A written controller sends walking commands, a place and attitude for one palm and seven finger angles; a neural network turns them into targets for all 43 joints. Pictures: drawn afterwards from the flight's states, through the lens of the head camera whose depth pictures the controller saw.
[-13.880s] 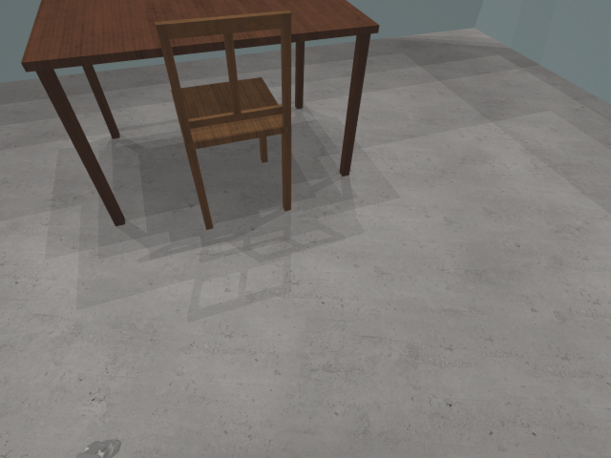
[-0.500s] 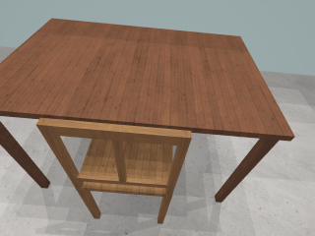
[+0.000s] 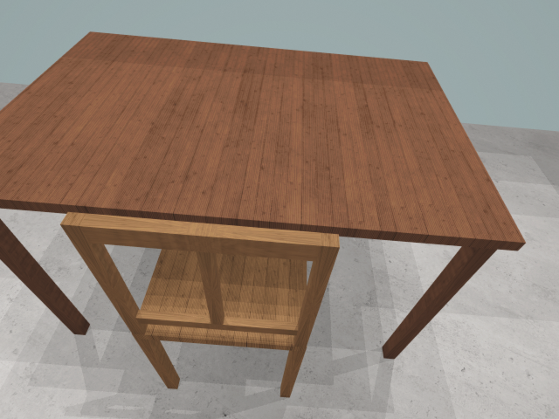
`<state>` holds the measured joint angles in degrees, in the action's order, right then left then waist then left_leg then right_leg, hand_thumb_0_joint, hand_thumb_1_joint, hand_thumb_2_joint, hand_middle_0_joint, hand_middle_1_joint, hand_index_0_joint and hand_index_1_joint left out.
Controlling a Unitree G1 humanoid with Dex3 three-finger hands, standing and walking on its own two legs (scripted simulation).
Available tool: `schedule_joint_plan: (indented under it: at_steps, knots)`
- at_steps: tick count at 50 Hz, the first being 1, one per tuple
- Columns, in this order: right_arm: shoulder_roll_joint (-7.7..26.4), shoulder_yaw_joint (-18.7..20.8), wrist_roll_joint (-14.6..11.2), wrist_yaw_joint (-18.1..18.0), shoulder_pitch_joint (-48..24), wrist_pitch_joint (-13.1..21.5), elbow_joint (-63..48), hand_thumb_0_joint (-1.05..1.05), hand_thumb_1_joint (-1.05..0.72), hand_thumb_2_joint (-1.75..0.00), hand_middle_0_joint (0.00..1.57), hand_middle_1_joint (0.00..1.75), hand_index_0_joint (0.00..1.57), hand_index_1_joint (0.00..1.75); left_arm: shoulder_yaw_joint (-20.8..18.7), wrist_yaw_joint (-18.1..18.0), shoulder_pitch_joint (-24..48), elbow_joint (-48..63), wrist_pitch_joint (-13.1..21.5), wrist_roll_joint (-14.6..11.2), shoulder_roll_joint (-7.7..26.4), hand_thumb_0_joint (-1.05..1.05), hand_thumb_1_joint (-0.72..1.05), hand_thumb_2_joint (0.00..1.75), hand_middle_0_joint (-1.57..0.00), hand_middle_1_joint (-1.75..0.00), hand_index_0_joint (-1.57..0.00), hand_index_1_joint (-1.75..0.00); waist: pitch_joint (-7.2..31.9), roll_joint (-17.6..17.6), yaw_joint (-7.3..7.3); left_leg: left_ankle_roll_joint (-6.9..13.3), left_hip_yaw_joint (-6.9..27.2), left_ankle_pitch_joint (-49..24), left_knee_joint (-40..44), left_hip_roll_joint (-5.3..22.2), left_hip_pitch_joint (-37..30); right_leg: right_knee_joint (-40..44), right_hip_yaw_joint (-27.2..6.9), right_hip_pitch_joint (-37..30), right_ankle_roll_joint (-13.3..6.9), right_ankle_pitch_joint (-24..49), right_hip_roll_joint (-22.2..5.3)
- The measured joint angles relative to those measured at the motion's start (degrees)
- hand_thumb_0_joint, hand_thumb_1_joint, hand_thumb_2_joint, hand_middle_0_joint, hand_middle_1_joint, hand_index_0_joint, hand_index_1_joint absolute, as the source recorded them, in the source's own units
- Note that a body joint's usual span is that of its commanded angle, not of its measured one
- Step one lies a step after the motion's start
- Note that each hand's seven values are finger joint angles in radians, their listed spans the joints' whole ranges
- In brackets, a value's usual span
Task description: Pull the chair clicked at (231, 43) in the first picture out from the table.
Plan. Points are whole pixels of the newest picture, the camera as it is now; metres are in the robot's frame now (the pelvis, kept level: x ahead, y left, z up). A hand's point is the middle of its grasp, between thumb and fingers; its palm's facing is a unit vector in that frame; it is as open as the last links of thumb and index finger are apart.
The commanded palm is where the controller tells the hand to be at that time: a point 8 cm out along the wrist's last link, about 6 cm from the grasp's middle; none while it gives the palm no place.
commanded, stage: look again from close up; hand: left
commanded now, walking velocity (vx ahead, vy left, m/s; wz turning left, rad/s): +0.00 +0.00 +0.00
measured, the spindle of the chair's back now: (212, 289) +0.35 +0.14 -0.09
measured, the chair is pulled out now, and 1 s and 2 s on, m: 0.00 0.00 0.00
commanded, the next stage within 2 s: shuffle to correct the standing spot in 0.32 s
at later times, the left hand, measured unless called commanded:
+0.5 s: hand out of the picture -0.02 +0.15 -0.19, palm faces +0.04 -0.99 -0.14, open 7.3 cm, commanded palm none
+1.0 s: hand out of the picture +0.01 +0.13 -0.19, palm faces +0.04 -0.98 -0.22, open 7.3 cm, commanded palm none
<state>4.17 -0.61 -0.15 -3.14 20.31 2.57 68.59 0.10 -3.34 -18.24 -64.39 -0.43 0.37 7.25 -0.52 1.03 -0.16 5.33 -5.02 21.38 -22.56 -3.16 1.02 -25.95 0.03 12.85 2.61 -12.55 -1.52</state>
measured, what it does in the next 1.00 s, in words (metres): shifts its weight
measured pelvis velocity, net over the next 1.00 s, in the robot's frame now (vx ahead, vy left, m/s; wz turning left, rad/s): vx -0.04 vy -0.05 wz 0.02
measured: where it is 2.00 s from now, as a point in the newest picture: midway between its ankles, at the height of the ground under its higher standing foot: outside the picture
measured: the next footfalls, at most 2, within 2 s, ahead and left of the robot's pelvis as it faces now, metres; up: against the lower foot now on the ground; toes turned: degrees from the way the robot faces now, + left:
left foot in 1.18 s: -0.07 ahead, +0.06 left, +0.00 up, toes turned +0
right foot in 1.54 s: -0.13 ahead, -0.15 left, +0.00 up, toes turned -4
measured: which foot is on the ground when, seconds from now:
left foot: down 0.00-0.90, up 0.92-1.00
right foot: down 0.00-1.00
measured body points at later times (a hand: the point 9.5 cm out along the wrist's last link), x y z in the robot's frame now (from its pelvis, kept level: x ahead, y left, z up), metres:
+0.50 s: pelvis +0.00 -0.01 +0.00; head +0.01 +0.02 +0.45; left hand -0.02 +0.20 -0.17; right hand -0.04 -0.20 -0.15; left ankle -0.10 +0.04 -0.74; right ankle +0.01 -0.15 -0.74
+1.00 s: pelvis -0.04 -0.05 -0.01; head +0.01 -0.04 +0.44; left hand +0.01 +0.18 -0.17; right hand -0.02 -0.28 -0.16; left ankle -0.11 +0.05 -0.70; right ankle +0.01 -0.15 -0.74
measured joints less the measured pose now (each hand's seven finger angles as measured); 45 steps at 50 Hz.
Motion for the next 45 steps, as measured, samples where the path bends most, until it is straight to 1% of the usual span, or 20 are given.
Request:
schedule_joint_plan:
  at_steps: [22, 31, 36, 39, 41, 43, 45]
  knots:
    - [0.00, 0.02, -0.04, 0.05, -0.39, 0.05, 0.13, 0.01, -0.91, -0.90, 0.20, 0.29, 0.20, 0.30, 0.05, -0.03, 0.11, 0.04, 0.16, 0.03, 0.24, 0.01, 0.93, 0.90, -0.20, -0.29, -0.20, -0.30, -0.04, 0.21, 0.06, -0.52, 0.13, 0.19, -0.18, 0.73, 0.29, 0.54, 0.27, -0.04, -0.47, 0.16, 0.66]
    - [-0.76, 0.80, -0.54, -0.39, -1.90, -0.78, -1.14, 0.01, -0.91, -0.90, 0.20, 0.29, 0.20, 0.30, -0.82, -0.12, 1.15, 1.85, -1.17, -0.06, 1.20, 0.01, 0.93, 0.90, -0.20, -0.29, -0.20, -0.30, -1.24, 1.38, 0.19, -0.72, -0.28, -0.07, -1.20, 0.36, 1.64, -1.54, -0.16, 1.91, -0.61, -0.06, 0.30]
    - [-0.72, 1.72, -0.17, -0.32, -3.10, -1.61, -2.21, 0.01, -0.91, -0.90, 0.20, 0.29, 0.20, 0.30, -1.78, 0.03, 2.20, 3.59, -2.03, 0.30, 2.01, 0.00, 0.92, 0.90, -0.20, -0.29, -0.20, -0.30, -1.89, 1.97, 0.09, -0.83, -0.89, 0.79, -3.83, -0.06, 3.38, -6.28, -0.78, 4.84, -1.59, -1.91, -0.08]
    - [-0.35, 2.25, 0.17, -0.17, -3.84, -2.24, -2.69, 0.01, -0.91, -0.90, 0.20, 0.29, 0.20, 0.30, -2.31, 0.09, 2.72, 4.55, -2.40, 0.63, 2.29, 0.00, 0.91, 0.90, -0.20, -0.29, -0.20, -0.30, -2.14, 1.81, -0.07, -1.25, -1.23, 2.09, -6.48, 0.04, 4.61, -9.72, -1.06, 6.57, -2.02, -3.55, -0.03]
    - [0.14, 2.61, 0.36, -0.11, -4.52, -2.79, -3.02, 0.01, -0.91, -0.90, 0.20, 0.29, 0.20, 0.30, -2.60, 0.06, 3.08, 5.15, -2.48, 0.86, 2.23, 0.00, 0.91, 0.90, -0.20, -0.29, -0.20, -0.30, -2.44, 1.14, -0.18, -1.77, -1.21, 3.09, -8.52, 0.62, 5.48, -11.21, -0.92, 7.26, -1.95, -4.22, 0.41]
    - [0.93, 3.06, 0.43, -0.10, -5.36, -3.49, -3.49, 0.01, -0.91, -0.90, 0.20, 0.29, 0.21, 0.30, -2.71, 0.06, 3.43, 5.81, -2.36, 1.10, 1.98, 0.00, 0.91, 0.90, -0.19, -0.29, -0.20, -0.30, -2.75, 0.04, -0.07, -2.44, -0.84, 3.97, -10.54, 1.65, 6.68, -11.71, -0.31, 7.73, -2.79, -4.35, 1.24]
    - [1.73, 3.64, 0.14, -0.05, -6.38, -3.97, -4.39, 0.01, -0.92, -0.90, 0.20, 0.29, 0.21, 0.30, -2.65, 0.12, 4.05, 6.58, -2.08, 1.31, 1.86, 0.00, 0.91, 0.90, -0.19, -0.29, -0.20, -0.30, -3.25, -0.59, 0.48, -3.17, -0.16, 4.15, -13.07, 2.48, 8.80, -11.77, 0.56, 8.48, -3.56, -4.01, 1.73]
